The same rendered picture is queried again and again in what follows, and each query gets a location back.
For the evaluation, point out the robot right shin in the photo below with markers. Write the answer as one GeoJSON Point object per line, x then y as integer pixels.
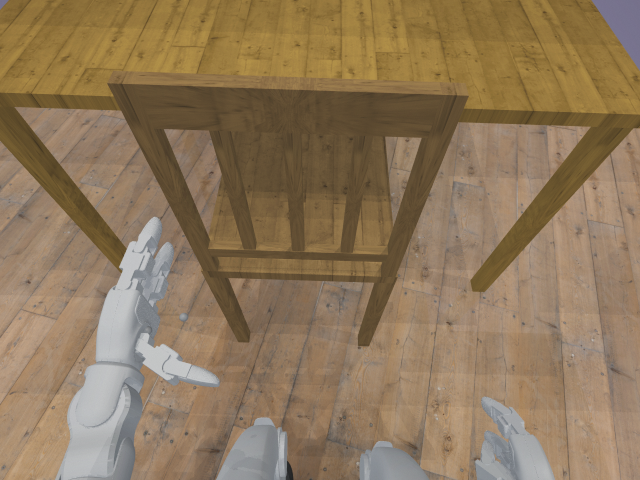
{"type": "Point", "coordinates": [383, 444]}

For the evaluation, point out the right robot hand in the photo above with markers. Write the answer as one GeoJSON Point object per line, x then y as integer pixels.
{"type": "Point", "coordinates": [522, 457]}

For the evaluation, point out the chair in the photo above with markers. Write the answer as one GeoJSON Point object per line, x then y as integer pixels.
{"type": "Point", "coordinates": [304, 192]}

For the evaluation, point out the left robot forearm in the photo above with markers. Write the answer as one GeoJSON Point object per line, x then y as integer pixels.
{"type": "Point", "coordinates": [102, 419]}

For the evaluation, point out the table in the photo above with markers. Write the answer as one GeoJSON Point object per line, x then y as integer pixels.
{"type": "Point", "coordinates": [533, 62]}

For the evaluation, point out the robot right thigh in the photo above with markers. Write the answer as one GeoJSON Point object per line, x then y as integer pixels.
{"type": "Point", "coordinates": [387, 463]}

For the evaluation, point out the left robot hand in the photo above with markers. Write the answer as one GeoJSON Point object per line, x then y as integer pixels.
{"type": "Point", "coordinates": [130, 306]}

